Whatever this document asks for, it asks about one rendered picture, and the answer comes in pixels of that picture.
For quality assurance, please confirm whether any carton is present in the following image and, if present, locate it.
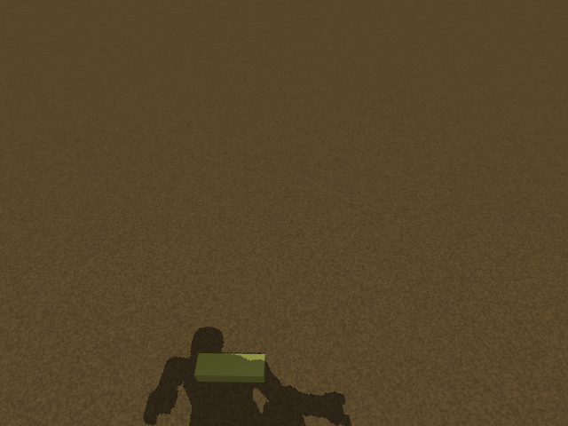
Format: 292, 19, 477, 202
194, 353, 266, 383

